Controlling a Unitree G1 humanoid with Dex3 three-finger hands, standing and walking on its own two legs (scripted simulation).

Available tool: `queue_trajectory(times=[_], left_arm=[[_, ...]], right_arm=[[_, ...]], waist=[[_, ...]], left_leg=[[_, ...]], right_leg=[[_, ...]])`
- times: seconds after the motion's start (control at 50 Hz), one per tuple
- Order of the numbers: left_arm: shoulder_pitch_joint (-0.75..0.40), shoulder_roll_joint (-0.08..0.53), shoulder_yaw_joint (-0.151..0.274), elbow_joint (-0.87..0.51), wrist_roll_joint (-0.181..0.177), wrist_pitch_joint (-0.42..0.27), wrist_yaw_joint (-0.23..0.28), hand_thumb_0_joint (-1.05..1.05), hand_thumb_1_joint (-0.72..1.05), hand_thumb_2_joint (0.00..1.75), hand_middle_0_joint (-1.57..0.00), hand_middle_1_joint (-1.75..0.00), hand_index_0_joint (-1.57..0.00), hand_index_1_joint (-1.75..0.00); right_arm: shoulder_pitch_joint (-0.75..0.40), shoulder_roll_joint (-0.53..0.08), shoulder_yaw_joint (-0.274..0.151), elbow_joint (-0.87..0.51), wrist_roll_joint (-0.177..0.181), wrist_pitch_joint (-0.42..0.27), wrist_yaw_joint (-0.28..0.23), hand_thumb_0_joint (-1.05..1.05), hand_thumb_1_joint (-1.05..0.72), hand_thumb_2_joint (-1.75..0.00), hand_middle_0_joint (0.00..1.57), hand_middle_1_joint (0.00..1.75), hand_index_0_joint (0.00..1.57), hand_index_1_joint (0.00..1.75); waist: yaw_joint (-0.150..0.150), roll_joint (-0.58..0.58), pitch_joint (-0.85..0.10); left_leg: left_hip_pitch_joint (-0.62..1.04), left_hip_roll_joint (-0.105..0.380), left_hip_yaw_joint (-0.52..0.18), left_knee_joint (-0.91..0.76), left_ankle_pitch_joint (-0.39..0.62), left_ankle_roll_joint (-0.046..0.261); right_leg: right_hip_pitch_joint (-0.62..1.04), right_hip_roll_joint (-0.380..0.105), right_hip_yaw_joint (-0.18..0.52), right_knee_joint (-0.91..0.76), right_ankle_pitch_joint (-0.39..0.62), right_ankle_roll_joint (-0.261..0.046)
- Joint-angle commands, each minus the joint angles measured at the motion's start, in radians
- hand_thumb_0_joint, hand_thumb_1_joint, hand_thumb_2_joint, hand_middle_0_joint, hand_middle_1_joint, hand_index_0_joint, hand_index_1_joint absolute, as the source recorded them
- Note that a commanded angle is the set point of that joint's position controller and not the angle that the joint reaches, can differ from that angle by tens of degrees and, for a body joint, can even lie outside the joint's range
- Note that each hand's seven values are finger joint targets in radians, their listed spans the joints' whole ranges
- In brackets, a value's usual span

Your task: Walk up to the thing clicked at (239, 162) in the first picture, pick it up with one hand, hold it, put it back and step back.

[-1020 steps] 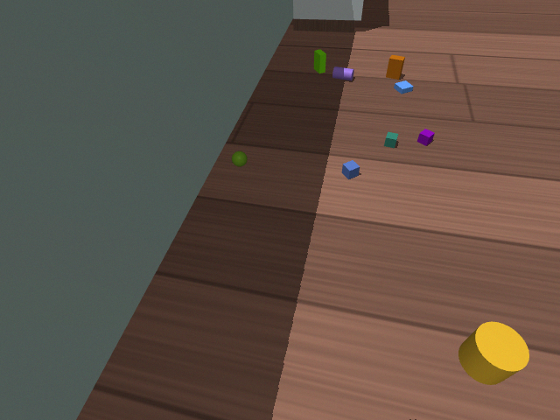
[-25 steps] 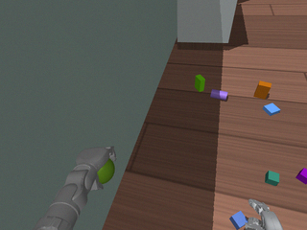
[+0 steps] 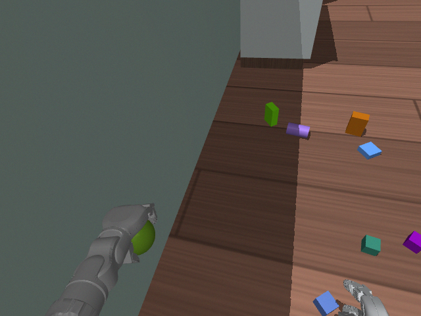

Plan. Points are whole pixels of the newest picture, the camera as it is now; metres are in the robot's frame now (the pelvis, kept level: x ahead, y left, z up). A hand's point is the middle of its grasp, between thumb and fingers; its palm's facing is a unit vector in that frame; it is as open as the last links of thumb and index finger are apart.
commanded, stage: crouch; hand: left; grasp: from above
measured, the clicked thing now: (136, 235) +0.30 +0.22 -0.06
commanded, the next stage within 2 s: lower in 1.78 s
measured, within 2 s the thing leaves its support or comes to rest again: neither
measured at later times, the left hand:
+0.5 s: hand (153, 252) +0.34 +0.24 -0.26, palm faces -0.41 +0.03 -0.91, open 10.7 cm
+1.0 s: hand (167, 268) +0.36 +0.25 -0.47, palm faces -0.44 +0.00 -0.90, open 10.7 cm
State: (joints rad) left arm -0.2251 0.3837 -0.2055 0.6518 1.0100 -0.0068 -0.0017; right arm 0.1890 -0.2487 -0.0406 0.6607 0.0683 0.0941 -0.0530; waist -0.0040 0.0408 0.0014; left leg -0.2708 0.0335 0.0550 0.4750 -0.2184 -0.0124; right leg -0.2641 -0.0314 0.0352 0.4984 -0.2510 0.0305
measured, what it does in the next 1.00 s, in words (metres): lowers itself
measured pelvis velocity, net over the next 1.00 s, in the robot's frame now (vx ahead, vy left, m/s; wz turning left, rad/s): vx -0.07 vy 0.00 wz -0.02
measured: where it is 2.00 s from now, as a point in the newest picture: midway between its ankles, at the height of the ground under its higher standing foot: outside the picture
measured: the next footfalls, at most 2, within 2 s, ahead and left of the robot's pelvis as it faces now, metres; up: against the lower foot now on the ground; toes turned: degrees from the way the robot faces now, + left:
none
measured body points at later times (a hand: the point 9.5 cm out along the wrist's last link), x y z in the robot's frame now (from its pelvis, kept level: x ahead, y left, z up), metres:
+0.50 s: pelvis -0.04 +0.00 -0.14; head +0.09 +0.01 +0.29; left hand +0.35 +0.23 -0.20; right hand +0.02 -0.29 -0.26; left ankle +0.02 +0.13 -0.74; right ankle +0.01 -0.14 -0.74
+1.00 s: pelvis -0.07 +0.00 -0.31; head +0.15 +0.03 +0.08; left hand +0.38 +0.24 -0.42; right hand +0.01 -0.27 -0.44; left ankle +0.02 +0.13 -0.74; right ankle +0.01 -0.14 -0.74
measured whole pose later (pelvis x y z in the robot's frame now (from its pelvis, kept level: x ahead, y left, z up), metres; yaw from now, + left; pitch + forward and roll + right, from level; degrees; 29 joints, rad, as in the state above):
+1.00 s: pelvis -0.07 +0.00 -0.31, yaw -1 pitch +37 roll -5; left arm -0.77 0.52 0.01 1.27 1.22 -0.11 0.42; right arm 0.14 -0.23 -0.04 0.76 -0.10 -0.07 0.05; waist -0.16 0.03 -0.18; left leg -1.98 0.04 -0.08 1.97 -0.64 -0.01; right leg -1.91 -0.01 -0.01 1.94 -0.68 0.04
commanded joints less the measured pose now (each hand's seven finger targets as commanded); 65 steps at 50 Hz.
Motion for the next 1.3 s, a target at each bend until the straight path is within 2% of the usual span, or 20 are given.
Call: queue_trajectory(times=[0.0,0.18,0.26,0.34,0.48,0.52,0.56,0.64,0.68,0.72,0.76,0.82,0.84,0.88,0.98,1.06,1.08,1.12,1.16,1.28], left_arm=[[-0.316,0.173,0.098,-0.063,0.034,-0.020,0.116,0.00,0.26,0.94,-0.64,-1.01,-0.67,-0.98],[-0.518,0.131,0.081,0.190,0.128,-0.058,0.311,0.00,0.37,1.01,-0.72,-1.06,-0.76,-1.02],[-0.571,0.162,0.117,0.296,0.170,-0.065,0.389,0.00,0.42,1.02,-0.75,-1.08,-0.79,-1.04],[-0.645,0.215,0.154,0.378,0.175,-0.057,0.432,0.00,0.49,1.01,-0.79,-1.08,-0.84,-1.03],[-0.690,0.243,0.182,0.418,0.152,-0.042,0.434,0.00,0.46,0.99,-0.81,-1.02,-0.84,-0.99],[-0.719,0.295,0.215,0.412,0.152,-0.044,0.429,0.00,0.40,1.02,-0.77,-1.01,-0.80,-0.99],[-0.772,0.274,0.200,0.380,0.149,-0.052,0.420,0.00,0.41,1.03,-0.77,-1.03,-0.80,-1.00],[-0.758,0.305,0.226,0.448,0.154,-0.067,0.419,0.00,0.44,1.02,-0.79,-1.04,-0.83,-1.00],[-0.797,0.345,0.243,0.408,0.164,-0.085,0.423,0.00,0.44,1.02,-0.79,-1.02,-0.82,-0.99],[-0.813,0.331,0.242,0.400,0.174,-0.097,0.428,0.00,0.48,1.02,-0.82,-1.02,-0.85,-0.99],[-0.835,0.375,0.268,0.379,0.185,-0.107,0.442,0.00,0.49,1.02,-0.84,-0.99,-0.87,-0.96],[-0.915,0.386,0.272,0.354,0.206,-0.122,0.457,0.00,0.48,1.02,-0.84,-0.99,-0.87,-0.96],[-0.844,0.353,0.260,0.450,0.210,-0.111,0.459,0.00,0.50,1.02,-0.86,-0.97,-0.88,-0.95],[-0.886,0.377,0.279,0.439,0.208,-0.111,0.472,0.00,0.47,1.04,-0.84,-0.97,-0.86,-0.95],[-0.902,0.332,0.250,0.481,0.199,-0.097,0.470,0.00,0.50,1.08,-0.87,-1.01,-0.89,-0.99],[-0.939,0.391,0.267,0.478,0.198,-0.102,0.464,0.00,0.47,1.07,-0.85,-0.99,-0.87,-0.97],[-0.916,0.420,0.292,0.492,0.202,-0.101,0.465,0.00,0.48,1.09,-0.86,-1.00,-0.87,-0.99],[-0.890,0.391,0.277,0.534,0.202,-0.104,0.458,0.00,0.47,1.05,-0.84,-0.99,-0.86,-0.97],[-0.946,0.430,0.293,0.485,0.204,-0.115,0.457,0.00,0.47,1.04,-0.83,-1.02,-0.86,-0.99],[-0.921,0.449,0.309,0.525,0.210,-0.126,0.453,0.00,0.45,1.02,-0.81,-1.00,-0.84,-0.97]], right_arm=[[-0.046,-0.134,-0.046,-0.104,-0.018,-0.030,0.002,0.00,-0.89,-0.90,0.20,0.30,0.20,0.30],[0.060,-0.151,-0.080,-0.024,-0.064,-0.052,0.038,0.00,-0.90,-0.90,0.20,0.30,0.20,0.30],[0.084,-0.160,-0.091,-0.025,-0.078,-0.069,0.043,0.00,-0.90,-0.90,0.20,0.30,0.20,0.30],[0.107,-0.175,-0.098,-0.010,-0.091,-0.089,0.033,0.00,-0.90,-0.90,0.20,0.30,0.20,0.30],[0.127,-0.181,-0.102,0.006,-0.113,-0.116,0.025,0.00,-0.90,-0.90,0.20,0.30,0.20,0.30],[0.130,-0.187,-0.103,0.010,-0.118,-0.121,0.024,0.00,-0.90,-0.90,0.20,0.30,0.20,0.30],[0.134,-0.182,-0.101,0.015,-0.126,-0.127,0.028,0.00,-0.90,-0.90,0.20,0.30,0.20,0.30],[0.141,-0.186,-0.092,0.028,-0.136,-0.142,0.036,0.00,-0.90,-0.90,0.20,0.30,0.20,0.30],[0.141,-0.187,-0.090,0.031,-0.139,-0.149,0.044,0.00,-0.90,-0.90,0.20,0.30,0.20,0.30],[0.151,-0.187,-0.086,0.035,-0.146,-0.155,0.053,0.00,-0.90,-0.90,0.20,0.30,0.20,0.30],[0.148,-0.196,-0.086,0.049,-0.150,-0.161,0.061,0.00,-0.90,-0.90,0.20,0.30,0.20,0.30],[0.164,-0.197,-0.084,0.070,-0.161,-0.165,0.072,0.00,-0.91,-0.90,0.20,0.30,0.20,0.30],[0.156,-0.195,-0.077,0.062,-0.162,-0.169,0.078,0.00,-0.91,-0.90,0.20,0.30,0.20,0.30],[0.157,-0.203,-0.075,0.071,-0.170,-0.172,0.086,0.00,-0.90,-0.90,0.20,0.30,0.20,0.30],[0.158,-0.201,-0.068,0.074,-0.180,-0.181,0.105,0.00,-0.91,-0.90,0.20,0.30,0.20,0.30],[0.147,-0.197,-0.063,0.079,-0.182,-0.178,0.112,0.00,-0.91,-0.90,0.20,0.30,0.20,0.30],[0.154,-0.199,-0.063,0.080,-0.184,-0.178,0.114,0.00,-0.91,-0.90,0.20,0.30,0.20,0.30],[0.143,-0.202,-0.059,0.077,-0.188,-0.177,0.121,0.00,-0.91,-0.90,0.20,0.30,0.20,0.30],[0.147,-0.204,-0.060,0.077,-0.189,-0.175,0.127,0.00,-0.91,-0.90,0.20,0.30,0.20,0.30],[0.141,-0.214,-0.058,0.074,-0.192,-0.171,0.140,0.00,-0.91,-0.90,0.20,0.30,0.20,0.30]], waist=[[-0.020,-0.079,-0.198],[-0.079,-0.032,-0.342],[-0.075,0.008,-0.425],[-0.090,0.026,-0.536],[-0.111,0.058,-0.679],[-0.101,0.048,-0.712],[-0.121,0.083,-0.754],[-0.143,0.037,-0.723],[-0.134,0.069,-0.788],[-0.150,0.086,-0.829],[-0.134,0.132,-0.872],[-0.156,0.174,-0.877],[-0.158,0.158,-0.849],[-0.162,0.184,-0.850],[-0.183,0.179,-0.849],[-0.173,0.182,-0.851],[-0.168,0.149,-0.847],[-0.174,0.157,-0.818],[-0.173,0.194,-0.816],[-0.174,0.161,-0.822]], left_leg=[[0.086,-0.043,-0.002,-0.003,0.160,0.022],[-0.191,-0.034,-0.018,0.322,0.060,0.006],[-0.401,-0.035,-0.024,0.489,-0.006,0.004],[-0.554,-0.031,-0.037,0.647,-0.036,0.015],[-0.809,-0.024,-0.061,0.847,-0.160,0.022],[-0.851,-0.020,-0.075,0.882,-0.202,0.022],[-0.873,-0.018,-0.079,0.934,-0.217,0.023],[-1.023,-0.023,-0.091,1.029,-0.295,0.031],[-1.029,-0.023,-0.090,1.074,-0.292,0.032],[-1.031,-0.025,-0.097,1.120,-0.261,0.034],[-1.012,-0.020,-0.104,1.156,-0.228,0.029],[-1.018,-0.015,-0.121,1.197,-0.222,0.021],[-1.028,-0.014,-0.128,1.204,-0.228,0.019],[-1.060,-0.014,-0.123,1.233,-0.236,0.018],[-1.111,-0.013,-0.112,1.304,-0.227,0.021],[-1.195,-0.014,-0.084,1.378,-0.216,0.030],[-1.209,-0.013,-0.083,1.392,-0.215,0.033],[-1.251,-0.014,-0.079,1.413,-0.223,0.032],[-1.256,-0.011,-0.080,1.423,-0.243,0.029],[-1.318,-0.010,-0.079,1.475,-0.269,0.035]], right_leg=[[-0.040,0.048,-0.037,-0.049,0.155,-0.030],[-0.377,0.047,-0.039,0.242,0.072,-0.041],[-0.542,0.048,-0.046,0.407,0.013,-0.047],[-0.701,0.054,-0.060,0.560,-0.024,-0.053],[-0.921,0.048,-0.074,0.779,-0.124,-0.059],[-0.975,0.050,-0.082,0.832,-0.164,-0.063],[-1.042,0.049,-0.085,0.881,-0.178,-0.064],[-1.148,0.047,-0.095,0.957,-0.240,-0.060],[-1.185,0.047,-0.095,1.001,-0.244,-0.063],[-1.228,0.045,-0.102,1.044,-0.219,-0.061],[-1.286,0.049,-0.109,1.093,-0.206,-0.066],[-1.354,0.046,-0.121,1.152,-0.202,-0.067],[-1.379,0.041,-0.126,1.167,-0.212,-0.067],[-1.411,0.041,-0.127,1.193,-0.213,-0.067],[-1.438,0.044,-0.133,1.243,-0.190,-0.064],[-1.425,0.059,-0.127,1.279,-0.162,-0.061],[-1.420,0.057,-0.128,1.282,-0.160,-0.057],[-1.442,0.059,-0.130,1.305,-0.164,-0.056],[-1.462,0.060,-0.132,1.328,-0.182,-0.060],[-1.484,0.067,-0.139,1.367,-0.204,-0.057]])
